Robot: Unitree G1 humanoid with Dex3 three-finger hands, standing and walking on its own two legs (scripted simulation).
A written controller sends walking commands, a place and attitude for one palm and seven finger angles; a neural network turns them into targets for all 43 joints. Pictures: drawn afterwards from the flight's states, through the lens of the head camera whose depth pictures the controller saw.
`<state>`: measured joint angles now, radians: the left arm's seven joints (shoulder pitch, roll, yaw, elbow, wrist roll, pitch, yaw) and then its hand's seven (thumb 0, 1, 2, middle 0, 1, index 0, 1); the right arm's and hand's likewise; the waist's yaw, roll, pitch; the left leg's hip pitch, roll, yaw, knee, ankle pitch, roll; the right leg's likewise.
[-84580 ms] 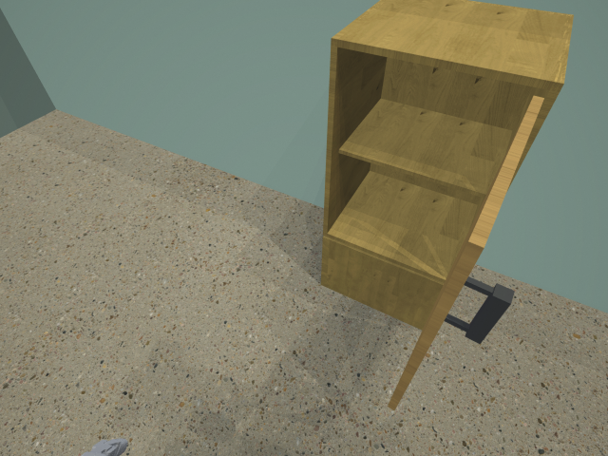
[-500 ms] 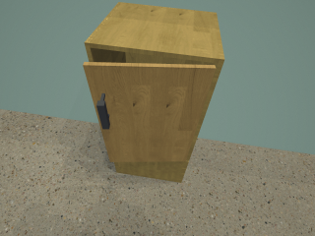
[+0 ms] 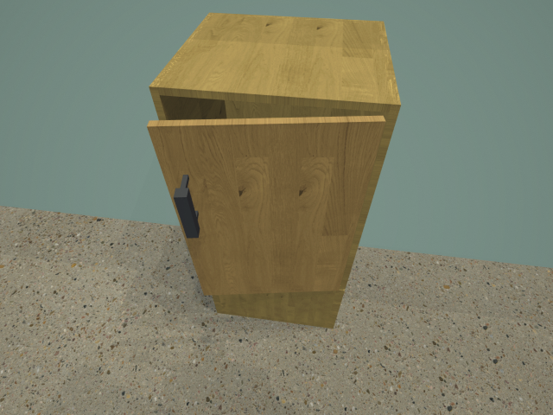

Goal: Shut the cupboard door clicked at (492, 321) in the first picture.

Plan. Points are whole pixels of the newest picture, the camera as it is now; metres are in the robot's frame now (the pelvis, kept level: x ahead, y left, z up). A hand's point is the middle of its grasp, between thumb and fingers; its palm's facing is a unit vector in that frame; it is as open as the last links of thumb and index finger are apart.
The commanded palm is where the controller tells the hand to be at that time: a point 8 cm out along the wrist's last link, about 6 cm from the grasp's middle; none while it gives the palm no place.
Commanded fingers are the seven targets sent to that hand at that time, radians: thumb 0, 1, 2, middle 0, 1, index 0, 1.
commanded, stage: look again from close up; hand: left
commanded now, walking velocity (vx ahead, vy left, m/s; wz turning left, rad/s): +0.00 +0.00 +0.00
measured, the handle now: (189, 206) +0.49 +0.20 -0.02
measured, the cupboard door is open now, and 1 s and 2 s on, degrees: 10 10 10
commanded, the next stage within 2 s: raise the hand and make a fist in 0.06 s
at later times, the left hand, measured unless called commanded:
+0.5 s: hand (188, 383) +0.18 +0.14 -0.03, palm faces +0.05 -1.00 +0.02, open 6.6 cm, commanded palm +0.11 +0.21 -0.06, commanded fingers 0.00 0.90 0.90 -0.51 -0.64 -0.51 -0.64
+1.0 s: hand (163, 393) +0.17 +0.17 -0.05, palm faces +0.13 -0.99 -0.01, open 4.2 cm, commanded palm +0.13 +0.22 -0.04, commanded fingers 0.00 0.90 0.90 -0.97 -1.14 -0.97 -1.14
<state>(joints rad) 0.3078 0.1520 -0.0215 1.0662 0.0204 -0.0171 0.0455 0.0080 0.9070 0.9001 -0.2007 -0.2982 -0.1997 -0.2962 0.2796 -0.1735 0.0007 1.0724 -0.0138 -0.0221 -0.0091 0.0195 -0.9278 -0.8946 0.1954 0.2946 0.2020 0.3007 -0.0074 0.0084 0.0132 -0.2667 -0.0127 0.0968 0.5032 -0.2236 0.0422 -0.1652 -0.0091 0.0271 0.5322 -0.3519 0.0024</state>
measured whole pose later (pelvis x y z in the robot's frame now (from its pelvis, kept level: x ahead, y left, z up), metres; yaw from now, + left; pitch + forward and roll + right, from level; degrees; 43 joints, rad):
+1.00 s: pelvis -0.04 -0.02 -0.09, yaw +1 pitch +13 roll -1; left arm 0.45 0.20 0.17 -0.04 -0.29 -0.26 -0.18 0.02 0.90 0.90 -0.80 -0.95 -0.79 -0.95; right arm 0.31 -0.19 -0.02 0.56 0.03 -0.17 -0.07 0.01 -0.90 -0.89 0.20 0.30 0.20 0.30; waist 0.00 0.04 -0.16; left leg -0.95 0.05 0.02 1.15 -0.43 0.01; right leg -0.82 0.03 -0.07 1.17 -0.58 -0.04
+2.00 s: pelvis -0.04 -0.01 -0.08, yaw +2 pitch +12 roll -3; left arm 0.41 0.25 0.13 -0.06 -0.26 -0.38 -0.16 0.02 0.90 0.90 -1.30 -1.50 -1.30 -1.50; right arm 0.28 -0.25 0.02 0.52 0.01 -0.18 -0.04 0.01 -0.90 -0.89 0.20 0.30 0.20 0.30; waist 0.00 0.04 -0.13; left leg -0.90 0.04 -0.01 1.11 -0.41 0.02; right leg -0.74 0.02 -0.09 1.09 -0.55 -0.03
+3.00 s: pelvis -0.03 -0.01 -0.07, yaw +1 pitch +14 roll -2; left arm -0.31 0.23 0.17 0.56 -0.17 -0.39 -0.06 0.02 0.90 0.90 -1.30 -1.50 -1.30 -1.50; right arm 0.27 -0.25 0.01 0.63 0.01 -0.10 -0.03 0.01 -0.90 -0.89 0.20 0.30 0.20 0.30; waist -0.05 0.03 -0.13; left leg -0.92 0.04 0.03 1.07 -0.40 0.03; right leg -0.78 0.02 -0.06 1.07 -0.54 -0.03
